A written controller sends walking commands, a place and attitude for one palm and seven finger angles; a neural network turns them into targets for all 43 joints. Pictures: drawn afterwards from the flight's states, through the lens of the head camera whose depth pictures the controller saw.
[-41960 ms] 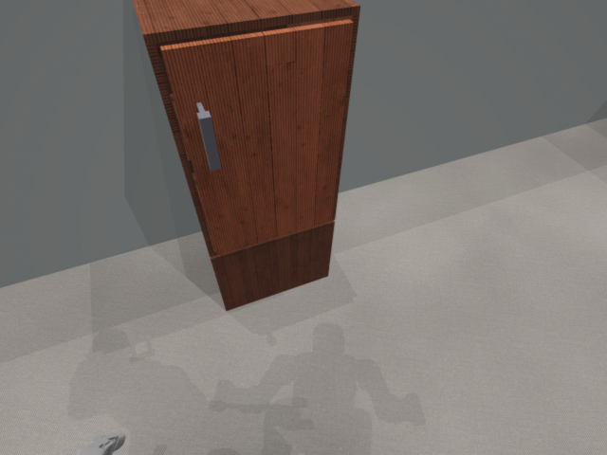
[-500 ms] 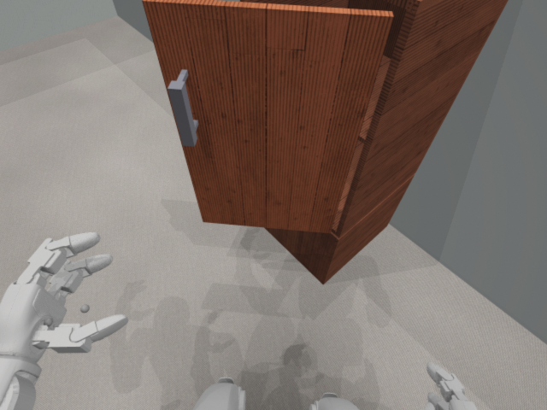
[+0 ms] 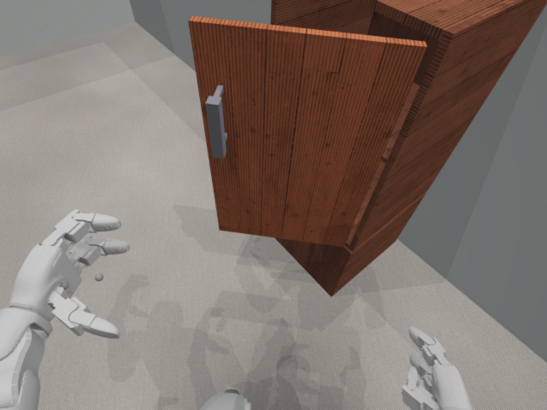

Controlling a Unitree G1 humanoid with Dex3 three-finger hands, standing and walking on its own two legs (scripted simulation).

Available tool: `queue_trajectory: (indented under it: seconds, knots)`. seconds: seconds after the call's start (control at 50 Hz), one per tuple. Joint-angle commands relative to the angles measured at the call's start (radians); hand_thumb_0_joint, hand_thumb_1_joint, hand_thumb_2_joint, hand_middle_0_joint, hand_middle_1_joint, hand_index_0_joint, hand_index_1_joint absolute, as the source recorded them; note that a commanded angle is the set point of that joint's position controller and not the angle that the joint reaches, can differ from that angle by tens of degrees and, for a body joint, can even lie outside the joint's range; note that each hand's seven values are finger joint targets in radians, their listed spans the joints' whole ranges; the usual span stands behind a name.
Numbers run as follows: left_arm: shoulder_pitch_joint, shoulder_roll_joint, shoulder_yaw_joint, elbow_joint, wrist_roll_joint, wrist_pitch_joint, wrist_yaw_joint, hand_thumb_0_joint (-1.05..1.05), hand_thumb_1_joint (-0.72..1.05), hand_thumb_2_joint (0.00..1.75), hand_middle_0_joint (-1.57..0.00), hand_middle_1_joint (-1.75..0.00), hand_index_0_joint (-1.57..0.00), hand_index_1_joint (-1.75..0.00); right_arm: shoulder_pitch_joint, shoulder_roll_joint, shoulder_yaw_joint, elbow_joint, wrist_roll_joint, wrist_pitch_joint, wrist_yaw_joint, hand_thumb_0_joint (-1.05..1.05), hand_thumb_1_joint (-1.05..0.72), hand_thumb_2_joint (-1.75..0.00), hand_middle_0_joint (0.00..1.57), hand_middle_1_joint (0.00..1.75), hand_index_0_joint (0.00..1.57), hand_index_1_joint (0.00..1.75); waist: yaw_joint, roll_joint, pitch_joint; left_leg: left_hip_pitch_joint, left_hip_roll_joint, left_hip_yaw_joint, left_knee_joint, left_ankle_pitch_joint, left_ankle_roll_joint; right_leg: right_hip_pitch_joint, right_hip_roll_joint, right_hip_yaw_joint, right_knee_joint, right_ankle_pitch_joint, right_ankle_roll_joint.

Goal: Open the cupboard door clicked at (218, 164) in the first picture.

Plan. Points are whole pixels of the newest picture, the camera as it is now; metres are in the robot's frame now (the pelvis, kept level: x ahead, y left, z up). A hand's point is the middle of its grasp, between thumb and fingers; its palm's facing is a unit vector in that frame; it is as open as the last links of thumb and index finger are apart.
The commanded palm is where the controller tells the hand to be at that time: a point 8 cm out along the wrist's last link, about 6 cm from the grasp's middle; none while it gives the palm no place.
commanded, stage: raise the hand with hooked fingers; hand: left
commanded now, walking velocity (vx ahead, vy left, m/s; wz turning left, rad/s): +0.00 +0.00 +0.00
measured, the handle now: (219, 122) +0.59 +0.15 +0.07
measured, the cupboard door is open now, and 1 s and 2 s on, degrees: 43 43 43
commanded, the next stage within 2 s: move the hooked fingers beside the handle in 0.68 s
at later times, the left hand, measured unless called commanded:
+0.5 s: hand (111, 253) +0.29 +0.24 +0.08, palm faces -0.03 -1.00 -0.04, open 14.0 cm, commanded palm +0.26 +0.29 +0.09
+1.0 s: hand (135, 234) +0.32 +0.22 +0.08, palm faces -0.03 -1.00 -0.02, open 14.0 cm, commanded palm +0.31 +0.28 +0.09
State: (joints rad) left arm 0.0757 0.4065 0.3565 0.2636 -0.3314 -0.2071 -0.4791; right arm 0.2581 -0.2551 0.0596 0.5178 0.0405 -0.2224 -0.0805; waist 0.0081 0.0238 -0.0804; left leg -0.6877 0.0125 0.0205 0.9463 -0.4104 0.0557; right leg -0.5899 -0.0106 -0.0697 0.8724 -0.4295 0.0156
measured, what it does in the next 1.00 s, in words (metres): stands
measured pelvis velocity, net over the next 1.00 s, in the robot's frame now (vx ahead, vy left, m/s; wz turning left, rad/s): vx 0.00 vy -0.04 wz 0.00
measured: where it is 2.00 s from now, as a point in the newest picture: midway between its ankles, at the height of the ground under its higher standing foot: outside the picture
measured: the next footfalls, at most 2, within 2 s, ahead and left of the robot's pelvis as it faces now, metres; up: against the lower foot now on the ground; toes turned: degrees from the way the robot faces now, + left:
none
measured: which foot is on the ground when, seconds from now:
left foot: down 0.00-1.00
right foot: down 0.00-1.00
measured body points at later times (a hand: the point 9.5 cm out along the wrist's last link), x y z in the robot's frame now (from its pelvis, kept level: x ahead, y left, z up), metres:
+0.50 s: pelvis +0.00 -0.02 +0.01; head +0.04 -0.02 +0.46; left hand +0.29 +0.30 +0.08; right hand +0.14 -0.28 -0.07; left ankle +0.04 +0.08 -0.69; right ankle +0.00 -0.14 -0.69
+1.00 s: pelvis +0.00 -0.04 +0.00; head +0.05 -0.04 +0.45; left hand +0.32 +0.28 +0.08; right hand +0.15 -0.30 -0.08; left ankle +0.04 +0.08 -0.69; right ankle +0.00 -0.14 -0.69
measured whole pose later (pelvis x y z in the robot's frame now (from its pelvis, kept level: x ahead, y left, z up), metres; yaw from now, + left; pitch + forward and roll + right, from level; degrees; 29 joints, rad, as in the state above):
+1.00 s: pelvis +0.00 -0.04 +0.00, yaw +0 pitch +9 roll -2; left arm -0.22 0.45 0.41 0.60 -0.33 -0.27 -0.54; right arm 0.27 -0.29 0.04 0.59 0.05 -0.18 -0.11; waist -0.02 0.02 -0.06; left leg -0.68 0.04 0.00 0.90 -0.38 0.00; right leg -0.60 0.02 -0.09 0.86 -0.43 -0.04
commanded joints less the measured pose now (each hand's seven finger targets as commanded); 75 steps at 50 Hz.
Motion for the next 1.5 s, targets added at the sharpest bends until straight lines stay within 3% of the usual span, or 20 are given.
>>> queue_trajectory:
  seconds: [0.0,0.18,0.32,0.48,0.6,0.62,0.68,0.72,0.76,0.86,0.9,0.92,0.98,1.02,1.14,1.22,1.32,1.38,1.44,1.48]
  knots:
    - [-0.272,0.264,0.150,-0.212,-0.042,-0.111,0.001,0.00,-0.50,0.30,-0.30,-1.20,-0.30,-1.20,-0.008,-0.169,-0.074,-0.112,0.005,-0.052,-0.017,0.00,-0.90,-0.90,0.20,0.30,0.20,0.30,-0.010,0.132,-0.238,0.327,0.020,-0.137,-0.225,0.207,-0.069,-0.042,0.053,-0.017,-0.096,0.126,-0.052]
    - [-0.320,0.284,0.137,-0.040,-0.045,-0.023,-0.086,0.00,-0.50,0.30,-0.30,-1.20,-0.30,-1.20,0.001,-0.181,-0.076,-0.108,0.017,-0.029,-0.023,0.00,-0.90,-0.90,0.20,0.30,0.20,0.30,-0.015,0.081,-0.224,0.299,0.006,-0.102,-0.232,0.228,-0.047,0.016,0.050,-0.009,-0.149,0.168,-0.050]
    - [-0.303,0.319,0.184,-0.050,-0.061,-0.070,-0.068,0.00,-0.50,0.30,-0.30,-1.20,-0.30,-1.20,0.006,-0.180,-0.081,-0.114,0.007,-0.026,-0.007,0.00,-0.90,-0.90,0.20,0.30,0.20,0.30,0.004,0.064,-0.214,0.261,-0.005,-0.075,-0.216,0.244,-0.041,0.047,0.054,0.005,-0.151,0.196,-0.055]
    - [-0.315,0.309,0.171,-0.091,-0.049,-0.112,-0.053,0.00,-0.50,0.30,-0.30,-1.20,-0.30,-1.20,0.008,-0.171,-0.084,-0.110,0.010,-0.024,-0.010,0.00,-0.90,-0.90,0.20,0.30,0.20,0.30,-0.012,0.107,-0.251,0.267,-0.008,-0.050,-0.205,0.224,-0.028,0.065,0.044,0.029,-0.162,0.197,-0.044]
    - [-0.310,0.292,0.163,-0.023,-0.067,-0.103,-0.069,0.00,-0.50,0.30,-0.30,-1.20,-0.30,-1.20,0.002,-0.171,-0.080,-0.096,0.017,-0.023,-0.021,0.00,-0.90,-0.90,0.20,0.30,0.20,0.30,-0.025,0.051,-0.199,0.209,-0.012,-0.036,-0.191,0.181,-0.023,0.070,0.038,0.057,-0.190,0.171,-0.033]
    - [-0.314,0.307,0.175,-0.004,-0.071,-0.099,-0.072,0.00,-0.50,0.30,-0.30,-1.20,-0.30,-1.20,0.006,-0.175,-0.079,-0.092,0.013,-0.021,-0.021,0.00,-0.90,-0.90,0.20,0.30,0.20,0.30,-0.026,0.009,-0.191,0.192,-0.012,-0.036,-0.181,0.189,-0.022,0.084,0.036,0.071,-0.195,0.178,-0.032]
    - [-0.324,0.296,0.161,-0.011,-0.065,-0.099,-0.077,0.00,-0.50,0.30,-0.30,-1.20,-0.30,-1.20,0.001,-0.169,-0.080,-0.093,0.016,-0.023,-0.022,0.00,-0.90,-0.90,0.20,0.30,0.20,0.30,-0.022,0.050,-0.217,0.202,-0.014,-0.030,-0.180,0.200,-0.021,0.088,0.031,0.076,-0.192,0.195,-0.028]
    - [-0.316,0.301,0.165,-0.004,-0.068,-0.102,-0.078,0.00,-0.50,0.30,-0.30,-1.20,-0.30,-1.20,0.001,-0.170,-0.080,-0.094,0.015,-0.023,-0.020,0.00,-0.90,-0.90,0.20,0.30,0.20,0.30,-0.021,0.013,-0.215,0.194,-0.013,-0.030,-0.169,0.210,-0.019,0.103,0.029,0.090,-0.195,0.205,-0.026]
    - [-0.312,0.297,0.163,-0.009,-0.067,-0.111,-0.078,0.00,-0.50,0.30,-0.30,-1.20,-0.30,-1.20,-0.001,-0.166,-0.079,-0.093,0.015,-0.024,-0.020,0.00,-0.90,-0.90,0.20,0.30,0.20,0.30,-0.019,0.028,-0.229,0.191,-0.013,-0.026,-0.169,0.219,-0.020,0.114,0.024,0.095,-0.192,0.226,-0.022]
    - [-0.531,0.323,0.148,0.096,-0.043,-0.122,-0.060,0.00,-0.50,0.30,-0.30,-1.20,-0.30,-1.20,0.010,-0.175,-0.074,-0.056,0.016,-0.012,-0.033,0.00,-0.90,-0.90,0.20,0.30,0.20,0.30,-0.062,0.013,-0.154,0.152,-0.009,-0.033,-0.161,0.134,-0.022,0.037,0.026,0.103,-0.204,0.108,-0.021]
    - [-0.591,0.310,0.118,0.112,-0.026,-0.129,-0.060,0.00,-0.50,0.30,-0.30,-1.20,-0.30,-1.20,0.012,-0.173,-0.073,-0.051,0.017,-0.011,-0.037,0.00,-0.90,-0.90,0.20,0.30,0.20,0.30,-0.063,0.054,-0.189,0.168,-0.011,-0.033,-0.162,0.130,-0.020,0.035,0.021,0.104,-0.198,0.098,-0.025]
    - [-0.628,0.321,0.118,0.124,-0.026,-0.130,-0.061,0.00,-0.50,0.30,-0.30,-1.20,-0.30,-1.20,0.019,-0.176,-0.075,-0.046,0.016,-0.009,-0.037,0.00,-0.90,-0.90,0.20,0.30,0.20,0.30,-0.064,0.032,-0.212,0.172,-0.009,-0.034,-0.153,0.146,-0.018,0.047,0.023,0.110,-0.190,0.118,-0.025]
    - [-0.649,0.345,0.125,0.159,-0.010,-0.130,-0.066,0.00,-0.50,0.30,-0.30,-1.20,-0.30,-1.20,0.029,-0.176,-0.077,-0.040,0.017,-0.001,-0.036,0.00,-0.90,-0.90,0.20,0.30,0.20,0.30,-0.055,0.069,-0.280,0.195,-0.010,-0.030,-0.154,0.182,-0.019,0.068,0.023,0.098,-0.172,0.176,-0.026]
    - [-0.643,0.379,0.156,0.213,-0.011,-0.125,-0.067,0.00,-0.50,0.30,-0.30,-1.20,-0.30,-1.20,0.041,-0.181,-0.077,-0.037,0.013,0.009,-0.033,0.00,-0.90,-0.90,0.20,0.30,0.20,0.30,-0.040,0.048,-0.288,0.177,-0.008,-0.031,-0.147,0.207,-0.020,0.090,0.027,0.099,-0.161,0.207,-0.031]
    - [-0.604,0.373,0.176,0.224,-0.008,-0.123,-0.058,0.00,-0.50,0.30,-0.30,-1.20,-0.30,-1.20,0.062,-0.179,-0.087,-0.061,0.012,0.035,-0.012,0.00,-0.90,-0.90,0.20,0.30,0.20,0.30,-0.018,0.057,-0.341,0.208,-0.007,-0.027,-0.158,0.308,-0.022,0.109,0.037,0.064,-0.126,0.342,-0.035]
    - [-0.609,0.349,0.159,0.228,-0.007,-0.120,-0.043,0.00,-0.50,0.30,-0.30,-1.20,-0.30,-1.20,0.082,-0.185,-0.094,-0.067,0.011,0.055,-0.003,0.00,-0.90,-0.90,0.20,0.30,0.20,0.30,-0.031,0.020,-0.311,0.203,-0.003,-0.028,-0.157,0.327,-0.021,0.087,0.045,0.051,-0.120,0.359,-0.035]
    - [-0.751,0.291,0.086,0.231,0.014,-0.138,-0.022,0.00,-0.50,0.30,-0.30,-1.20,-0.30,-1.20,0.099,-0.185,-0.098,-0.050,0.012,0.075,-0.002,0.00,-0.90,-0.90,0.20,0.30,0.20,0.30,-0.073,0.050,-0.273,0.242,0.005,-0.044,-0.160,0.292,-0.024,-0.013,0.052,0.035,-0.121,0.282,-0.039]
    - [-0.856,0.319,0.093,0.252,0.035,-0.160,0.001,0.00,-0.50,0.30,-0.30,-1.20,-0.30,-1.20,0.112,-0.190,-0.097,-0.026,0.007,0.085,-0.005,0.00,-0.90,-0.90,0.20,0.30,0.20,0.30,-0.088,0.061,-0.299,0.261,0.008,-0.060,-0.164,0.254,-0.026,-0.045,0.049,0.034,-0.121,0.230,-0.038]
    - [-0.933,0.334,0.090,0.262,0.057,-0.181,0.019,0.00,-0.50,0.30,-0.30,-1.20,-0.30,-1.20,0.123,-0.190,-0.095,-0.012,0.000,0.092,-0.004,0.00,-0.90,-0.90,0.20,0.30,0.20,0.30,-0.080,0.120,-0.368,0.316,0.011,-0.078,-0.157,0.287,-0.035,-0.061,0.048,0.029,-0.103,0.222,-0.045]
    - [-0.946,0.331,0.083,0.312,0.067,-0.182,0.027,0.00,-0.50,0.30,-0.30,-1.20,-0.30,-1.20,0.126,-0.190,-0.092,-0.004,-0.001,0.101,-0.003,0.00,-0.90,-0.90,0.20,0.30,0.20,0.30,-0.085,0.123,-0.361,0.323,0.015,-0.083,-0.158,0.282,-0.039,-0.083,0.048,0.026,-0.106,0.207,-0.045]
